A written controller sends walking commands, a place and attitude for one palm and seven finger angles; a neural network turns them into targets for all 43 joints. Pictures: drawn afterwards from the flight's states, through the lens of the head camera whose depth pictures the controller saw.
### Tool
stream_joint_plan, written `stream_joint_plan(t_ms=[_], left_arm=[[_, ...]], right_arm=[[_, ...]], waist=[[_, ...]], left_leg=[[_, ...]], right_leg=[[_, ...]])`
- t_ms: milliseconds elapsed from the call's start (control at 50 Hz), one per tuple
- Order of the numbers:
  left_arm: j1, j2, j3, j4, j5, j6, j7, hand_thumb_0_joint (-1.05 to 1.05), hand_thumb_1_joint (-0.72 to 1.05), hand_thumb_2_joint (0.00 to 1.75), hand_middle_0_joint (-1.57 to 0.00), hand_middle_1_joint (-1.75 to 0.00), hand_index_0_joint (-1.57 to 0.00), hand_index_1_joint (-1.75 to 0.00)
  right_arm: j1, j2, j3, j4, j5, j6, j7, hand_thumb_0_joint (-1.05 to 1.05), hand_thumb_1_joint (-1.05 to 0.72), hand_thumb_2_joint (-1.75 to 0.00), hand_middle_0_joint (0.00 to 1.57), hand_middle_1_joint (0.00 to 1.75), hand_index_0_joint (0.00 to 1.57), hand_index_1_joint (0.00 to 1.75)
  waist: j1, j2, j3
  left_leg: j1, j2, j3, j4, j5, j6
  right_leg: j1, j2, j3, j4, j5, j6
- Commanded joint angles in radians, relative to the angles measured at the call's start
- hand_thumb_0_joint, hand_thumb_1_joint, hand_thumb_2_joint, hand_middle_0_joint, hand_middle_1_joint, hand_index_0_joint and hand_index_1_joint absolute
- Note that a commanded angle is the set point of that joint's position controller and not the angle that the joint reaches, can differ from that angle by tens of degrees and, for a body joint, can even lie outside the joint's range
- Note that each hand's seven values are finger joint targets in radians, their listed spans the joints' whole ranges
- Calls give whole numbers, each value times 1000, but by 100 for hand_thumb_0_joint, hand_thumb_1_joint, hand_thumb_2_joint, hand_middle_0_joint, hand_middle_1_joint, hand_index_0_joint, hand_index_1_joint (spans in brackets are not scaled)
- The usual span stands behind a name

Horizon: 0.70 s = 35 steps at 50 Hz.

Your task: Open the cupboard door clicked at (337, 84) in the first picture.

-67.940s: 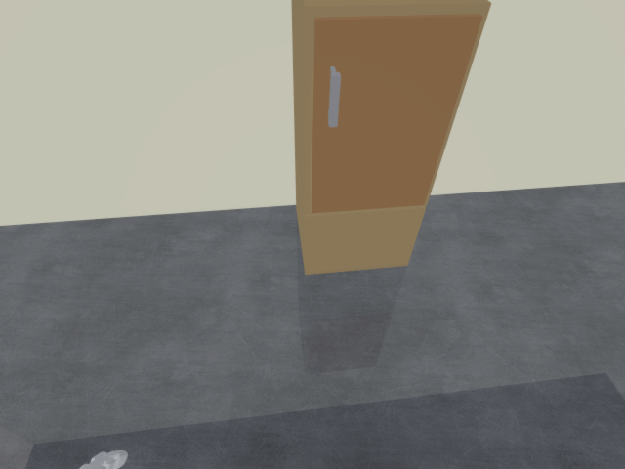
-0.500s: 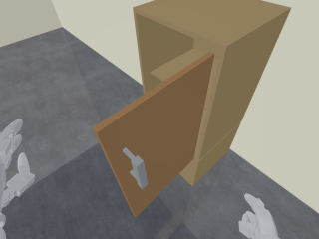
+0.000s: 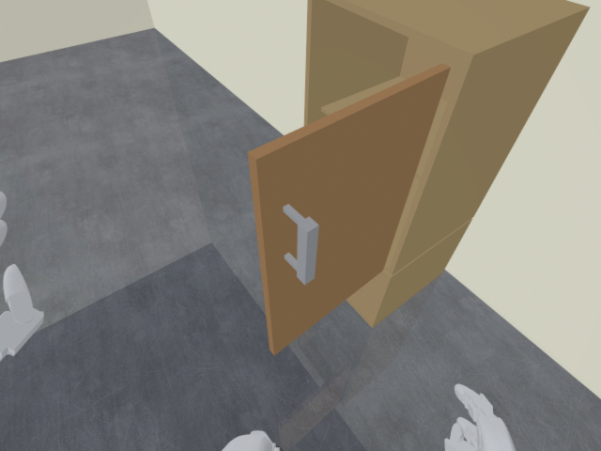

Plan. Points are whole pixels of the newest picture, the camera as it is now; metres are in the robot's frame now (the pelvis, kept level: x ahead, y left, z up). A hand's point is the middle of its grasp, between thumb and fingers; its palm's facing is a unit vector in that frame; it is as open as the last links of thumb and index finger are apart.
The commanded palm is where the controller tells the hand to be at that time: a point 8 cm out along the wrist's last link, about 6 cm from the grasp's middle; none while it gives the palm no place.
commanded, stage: step back with the hand held close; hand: left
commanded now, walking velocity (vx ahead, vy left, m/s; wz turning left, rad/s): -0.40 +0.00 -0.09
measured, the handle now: (298, 245) +0.40 +0.04 +0.04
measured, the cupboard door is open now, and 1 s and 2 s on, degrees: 93 93 93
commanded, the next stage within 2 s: stop stepping back and stand still in 0.22 s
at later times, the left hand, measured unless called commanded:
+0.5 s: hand out of the picture +0.10 +0.24 +0.18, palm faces +0.29 -0.84 -0.46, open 7.4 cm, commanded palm +0.04 +0.30 +0.19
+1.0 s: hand out of the picture +0.03 +0.23 +0.20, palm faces +0.27 -0.83 -0.48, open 7.4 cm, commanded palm -0.02 +0.29 +0.19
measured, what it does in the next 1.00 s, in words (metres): walks backwards: left foot, then right foot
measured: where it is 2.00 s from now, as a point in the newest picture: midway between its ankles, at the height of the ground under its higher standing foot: outside the picture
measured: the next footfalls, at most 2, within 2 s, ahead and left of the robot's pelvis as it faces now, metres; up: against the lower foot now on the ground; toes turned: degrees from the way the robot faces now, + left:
left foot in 0.12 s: +0.07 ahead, +0.10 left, +0.00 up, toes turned +0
right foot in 0.50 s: -0.19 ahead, -0.07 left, +0.00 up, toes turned -13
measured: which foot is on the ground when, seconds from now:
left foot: up 0.00-0.10, down 0.12-0.52, up 0.54-0.70, down 0.72-1.00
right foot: down 0.00-0.14, up 0.16-0.48, down 0.50-1.00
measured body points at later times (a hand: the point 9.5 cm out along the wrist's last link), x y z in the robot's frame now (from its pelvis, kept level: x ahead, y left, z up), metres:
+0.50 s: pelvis -0.13 +0.01 +0.01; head -0.12 +0.04 +0.46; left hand +0.08 +0.29 +0.21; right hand +0.02 -0.22 -0.06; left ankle +0.02 +0.10 -0.72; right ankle -0.26 -0.07 -0.72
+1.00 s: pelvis -0.20 +0.01 +0.01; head -0.21 +0.02 +0.46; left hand +0.01 +0.27 +0.22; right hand -0.09 -0.23 -0.07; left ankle -0.11 +0.10 -0.72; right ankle -0.23 -0.06 -0.72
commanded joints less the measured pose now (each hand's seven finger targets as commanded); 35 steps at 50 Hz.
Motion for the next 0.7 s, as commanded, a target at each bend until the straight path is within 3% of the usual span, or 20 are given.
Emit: stream_joint_plan(t_ms=[0,60,80,100,120,160,200,240,320,380,420,440,460,480,500,520,540,560,600,680], left_arm=[[-81,217,86,-254,0,-63,37,0,90,90,-20,-30,-20,-30],[-143,231,92,-233,-2,-57,44,0,90,90,-20,-30,-20,-30],[-149,219,88,-236,-5,-72,45,0,90,90,-20,-30,-20,-30],[-151,222,106,-249,1,-84,52,0,90,90,-20,-30,-20,-30],[-142,229,132,-238,3,-87,57,0,90,90,-20,-30,-20,-30],[-92,225,147,-215,-12,-97,53,0,90,90,-20,-30,-20,-30],[-63,206,130,-247,-18,-92,46,0,90,90,-20,-30,-20,-30],[-15,188,104,-278,-27,-76,40,0,90,90,-20,-30,-20,-30],[-8,184,76,-307,-32,-49,40,0,90,90,-20,-30,-20,-30],[29,214,107,-303,-40,-37,48,0,90,90,-20,-30,-20,-30],[73,236,132,-283,-42,-33,44,0,90,90,-20,-30,-20,-30],[116,283,171,-278,-43,-32,40,0,90,90,-20,-30,-20,-30],[101,273,153,-296,-48,-43,31,0,90,90,-20,-30,-20,-30],[92,307,186,-286,-52,-53,31,0,90,90,-20,-30,-20,-30],[68,330,207,-296,-58,-56,35,0,90,90,-20,-30,-20,-30],[59,325,216,-255,-57,-54,41,0,90,90,-20,-30,-20,-30],[38,259,158,-196,-55,-38,27,0,90,90,-20,-30,-20,-30],[31,243,145,-146,-53,-30,26,0,90,90,-20,-30,-20,-30],[-43,219,104,-70,-35,-35,21,0,90,90,-20,-30,-20,-30],[-214,183,21,10,-12,-41,22,0,90,90,-20,-30,-20,-30]], right_arm=[[-90,-104,-55,-119,-17,-54,1,0,-90,-90,20,30,20,30],[-99,-101,-35,-110,-17,-50,-20,0,-90,-90,20,30,20,30],[-112,-123,-36,-116,-13,-58,-29,0,-90,-90,20,30,20,30],[-121,-150,-41,-129,-15,-69,-34,0,-90,-90,20,30,20,30],[-93,-119,-45,-118,-25,-84,-31,0,-90,-90,20,30,20,30],[-86,-99,-52,-100,-42,-104,-17,0,-90,-90,20,30,20,30],[-85,-114,-71,-85,-37,-107,1,0,-90,-90,20,30,20,30],[-109,-118,-74,-92,-24,-112,14,0,-90,-90,20,30,20,30],[-110,-107,-52,-89,-24,-113,29,0,-90,-90,20,30,20,30],[-102,-96,-35,-106,-27,-111,21,0,-90,-90,20,30,20,30],[-100,-91,-31,-110,-23,-97,19,0,-90,-90,20,30,20,30],[-92,-83,-33,-115,-25,-86,18,0,-90,-90,20,30,20,30],[-87,-73,-29,-114,-23,-71,19,0,-90,-90,20,30,20,30],[-82,-80,-30,-99,-27,-53,19,0,-90,-90,20,30,20,30],[-97,-85,-22,-95,-28,-48,17,0,-90,-90,20,30,20,30],[-90,-91,-18,-92,-27,-54,18,0,-90,-90,20,30,20,30],[-68,-99,-40,-79,5,-52,17,0,-90,-90,20,30,20,30],[-80,-107,-40,-83,11,-55,10,0,-90,-90,20,30,20,30],[-113,-100,-25,-83,9,-69,-4,0,-90,-90,20,30,20,30],[-88,-129,-39,-57,2,-95,-29,0,-90,-90,20,30,20,30]], waist=[[-23,-250,-118],[-41,-118,-56],[-31,30,-40],[-18,217,-57],[-17,244,-110],[-26,191,-163],[-26,91,-176],[-15,98,-198],[-28,197,-187],[-24,274,-187],[-13,244,-187],[-14,167,-204],[-21,49,-191],[-21,-88,-165],[-10,-136,-170],[-11,-82,-173],[-15,-221,-190],[-29,-232,-127],[-26,-176,-60],[-27,-109,17]], left_leg=[[237,-6,-50,263,-97,-30],[272,1,-30,-148,-3,-26],[231,72,-99,-287,5,-9],[104,232,-277,-389,82,55],[84,323,-329,-414,197,107],[46,375,-400,-453,103,145],[151,341,-286,-373,258,148],[242,301,-199,-355,307,122],[232,269,-209,-501,-57,83],[201,191,-160,-590,-271,7],[178,111,-69,-535,-256,-61],[208,50,2,-434,-160,-82],[276,6,50,-236,-63,-70],[317,3,10,-6,30,-53],[232,2,-15,126,25,-44],[120,22,-25,177,23,-40],[29,-24,-42,231,16,-47],[-15,10,-46,190,44,-38],[51,14,2,18,57,-17],[282,9,15,-195,50,34]], right_leg=[[-240,-281,302,-339,-104,-180],[-188,-148,153,-196,7,-73],[-145,-76,108,-89,1,-39],[-58,3,42,81,-59,-3],[-25,37,18,280,-203,1],[-27,47,74,539,-282,-3],[-87,36,73,531,-241,1],[-111,41,26,474,-223,12],[-21,46,-38,285,-248,7],[147,89,-134,17,-297,-25],[272,93,-169,-242,-223,-50],[272,52,-136,-335,-163,-68],[159,-60,-35,-407,-97,-90],[-13,-196,113,-450,-64,-124],[-21,-292,195,-438,42,-149],[52,-324,182,-385,191,-174],[137,-260,186,-343,230,-120],[170,-242,136,-299,341,-94],[167,-224,109,-254,422,-106],[29,-174,94,-191,144,-47]])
